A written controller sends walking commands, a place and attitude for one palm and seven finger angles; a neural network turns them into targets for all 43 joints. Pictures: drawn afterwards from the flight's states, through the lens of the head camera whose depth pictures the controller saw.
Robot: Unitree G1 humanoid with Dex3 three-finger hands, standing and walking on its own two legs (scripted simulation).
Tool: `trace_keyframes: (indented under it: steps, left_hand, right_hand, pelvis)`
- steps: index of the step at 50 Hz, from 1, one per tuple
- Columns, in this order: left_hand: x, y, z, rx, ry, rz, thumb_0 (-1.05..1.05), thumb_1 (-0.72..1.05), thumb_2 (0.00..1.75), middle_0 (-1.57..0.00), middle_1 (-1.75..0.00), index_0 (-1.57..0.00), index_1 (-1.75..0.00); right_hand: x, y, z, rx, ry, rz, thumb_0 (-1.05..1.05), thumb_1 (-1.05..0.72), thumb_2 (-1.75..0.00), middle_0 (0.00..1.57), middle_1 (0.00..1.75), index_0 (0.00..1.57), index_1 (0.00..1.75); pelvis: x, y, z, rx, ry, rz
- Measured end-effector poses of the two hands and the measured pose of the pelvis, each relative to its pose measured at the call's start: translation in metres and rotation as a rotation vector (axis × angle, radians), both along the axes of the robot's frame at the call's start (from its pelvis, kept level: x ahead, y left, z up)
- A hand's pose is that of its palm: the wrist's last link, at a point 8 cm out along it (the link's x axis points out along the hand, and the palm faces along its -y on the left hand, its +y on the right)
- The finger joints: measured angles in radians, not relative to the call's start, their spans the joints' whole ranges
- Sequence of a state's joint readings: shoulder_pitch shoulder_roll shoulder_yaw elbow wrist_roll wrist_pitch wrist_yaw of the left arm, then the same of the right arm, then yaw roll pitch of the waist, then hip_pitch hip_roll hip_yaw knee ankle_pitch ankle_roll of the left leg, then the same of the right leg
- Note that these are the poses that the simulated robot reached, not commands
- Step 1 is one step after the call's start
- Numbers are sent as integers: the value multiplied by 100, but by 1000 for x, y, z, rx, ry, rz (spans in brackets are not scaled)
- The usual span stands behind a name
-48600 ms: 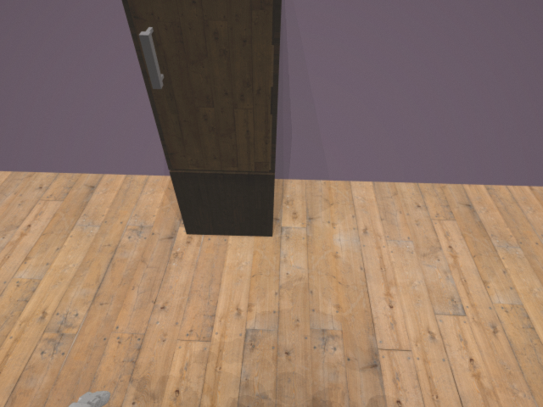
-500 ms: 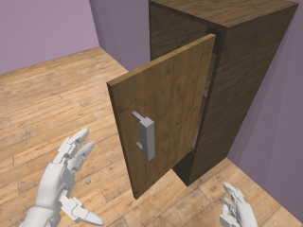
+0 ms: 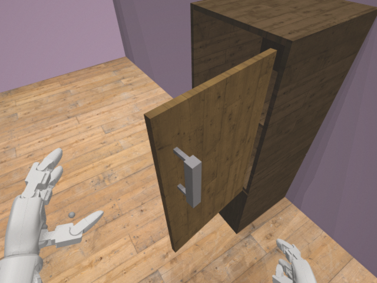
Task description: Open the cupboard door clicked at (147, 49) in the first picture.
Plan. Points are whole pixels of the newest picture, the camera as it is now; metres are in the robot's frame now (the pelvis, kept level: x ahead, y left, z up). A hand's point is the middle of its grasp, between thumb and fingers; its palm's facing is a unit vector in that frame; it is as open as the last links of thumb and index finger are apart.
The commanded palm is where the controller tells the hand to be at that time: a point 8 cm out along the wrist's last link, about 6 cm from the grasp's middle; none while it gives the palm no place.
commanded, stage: draw the hand back to the body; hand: left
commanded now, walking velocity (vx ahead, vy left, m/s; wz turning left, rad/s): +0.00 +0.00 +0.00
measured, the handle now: (186, 177) +0.31 +0.05 +0.08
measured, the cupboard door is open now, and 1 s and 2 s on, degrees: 98 98 98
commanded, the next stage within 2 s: step back with the hand held close in 0.64 s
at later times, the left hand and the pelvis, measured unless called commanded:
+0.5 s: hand (55, 206) +0.19 +0.24 +0.15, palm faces +0.43 -0.82 -0.38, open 7.6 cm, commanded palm +0.14 +0.29 +0.17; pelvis +0.00 -0.01 +0.00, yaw +0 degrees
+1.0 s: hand (61, 209) +0.18 +0.23 +0.15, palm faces +0.34 -0.81 -0.48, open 7.4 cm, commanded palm +0.12 +0.28 +0.17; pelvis -0.02 -0.02 +0.00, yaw -1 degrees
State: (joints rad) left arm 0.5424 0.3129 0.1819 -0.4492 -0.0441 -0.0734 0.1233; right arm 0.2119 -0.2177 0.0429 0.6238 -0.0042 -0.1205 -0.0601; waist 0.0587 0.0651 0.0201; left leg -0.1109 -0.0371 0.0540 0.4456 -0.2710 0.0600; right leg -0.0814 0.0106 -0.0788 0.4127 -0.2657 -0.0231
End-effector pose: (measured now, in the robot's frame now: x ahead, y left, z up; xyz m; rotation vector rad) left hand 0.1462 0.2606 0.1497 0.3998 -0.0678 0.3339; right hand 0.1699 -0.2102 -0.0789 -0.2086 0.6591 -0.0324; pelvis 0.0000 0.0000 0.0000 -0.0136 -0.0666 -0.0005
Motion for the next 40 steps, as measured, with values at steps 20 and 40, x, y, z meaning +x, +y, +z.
trace_keyframes:
  steps: [20, 40]
  left_hand:
    - [1, 27, 26, 70, -74, 111, 1, 79, 86, -21, -30, -21, -30]
    - [-9, 10, 24, 57, -69, 94, 2, 89, 90, -21, -30, -21, -30]
  right_hand:
    - [5, -19, 1, -6, 32, -29, 1, -90, -90, 20, 30, 21, 30]
    - [-8, -32, 0, 2, 32, -38, 1, -90, -90, 20, 30, 21, 30]
  pelvis:
    - [2, -9, 3, 3, -13, -7]
    - [-11, -23, 4, 2, -23, -6]
